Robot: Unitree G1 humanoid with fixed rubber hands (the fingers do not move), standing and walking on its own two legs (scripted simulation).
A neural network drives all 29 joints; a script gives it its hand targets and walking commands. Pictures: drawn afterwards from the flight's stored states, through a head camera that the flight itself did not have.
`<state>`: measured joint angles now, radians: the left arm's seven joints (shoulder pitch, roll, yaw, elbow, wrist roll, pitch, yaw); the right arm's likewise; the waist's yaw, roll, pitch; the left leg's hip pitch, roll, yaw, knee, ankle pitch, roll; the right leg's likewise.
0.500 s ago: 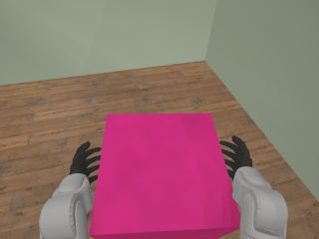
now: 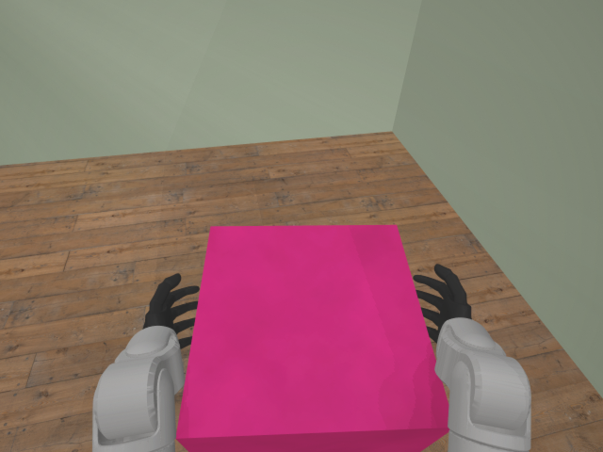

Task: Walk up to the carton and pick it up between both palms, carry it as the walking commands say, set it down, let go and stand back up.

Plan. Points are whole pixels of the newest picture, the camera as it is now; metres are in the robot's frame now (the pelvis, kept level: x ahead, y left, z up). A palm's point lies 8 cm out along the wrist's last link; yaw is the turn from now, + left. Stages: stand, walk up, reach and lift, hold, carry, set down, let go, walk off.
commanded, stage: carry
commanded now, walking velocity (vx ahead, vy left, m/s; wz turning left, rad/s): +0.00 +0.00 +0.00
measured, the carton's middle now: (305, 350) +0.28 +0.00 -0.01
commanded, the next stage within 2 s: hold in 1.52 s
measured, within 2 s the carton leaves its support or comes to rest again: neither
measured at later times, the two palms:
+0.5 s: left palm (156, 355) +0.23 +0.18 +0.06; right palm (438, 342) +0.24 -0.16 +0.07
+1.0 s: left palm (157, 361) +0.23 +0.18 +0.04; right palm (430, 350) +0.24 -0.16 +0.05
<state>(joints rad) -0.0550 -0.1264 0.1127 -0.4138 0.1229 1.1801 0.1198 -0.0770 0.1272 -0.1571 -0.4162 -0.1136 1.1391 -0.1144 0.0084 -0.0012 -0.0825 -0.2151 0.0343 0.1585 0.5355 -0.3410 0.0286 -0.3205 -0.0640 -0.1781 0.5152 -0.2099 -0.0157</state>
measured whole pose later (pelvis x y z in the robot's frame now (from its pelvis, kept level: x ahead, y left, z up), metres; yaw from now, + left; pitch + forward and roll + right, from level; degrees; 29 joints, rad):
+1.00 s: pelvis -0.03 +0.01 +0.00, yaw +0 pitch +1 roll +0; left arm -0.11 -0.13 0.16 -0.07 0.17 0.86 0.11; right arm -0.12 0.13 -0.19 -0.07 -0.16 0.81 -0.07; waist 0.01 0.00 -0.06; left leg -0.28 0.02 0.17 0.56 -0.31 0.06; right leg -0.37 -0.08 -0.17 0.51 -0.15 -0.01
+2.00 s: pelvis -0.03 -0.02 +0.01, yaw +8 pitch -8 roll +0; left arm -0.42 -0.13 0.37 0.54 0.35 0.62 -0.03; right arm -0.38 0.11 -0.43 0.41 -0.36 0.67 0.05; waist -0.12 0.02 0.00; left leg -0.07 -0.02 0.02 0.46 -0.25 0.04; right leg -0.13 0.00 -0.04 0.43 -0.16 -0.02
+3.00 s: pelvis -0.06 +0.00 -0.07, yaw +8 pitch +27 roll +0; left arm -0.60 -0.13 0.41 0.54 0.26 0.32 0.04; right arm -0.54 0.05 -0.52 0.46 -0.28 0.35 0.12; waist -0.12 0.06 -0.10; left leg -1.09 -0.05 0.05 0.99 -0.37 0.06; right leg -1.15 -0.04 0.00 0.95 -0.27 0.01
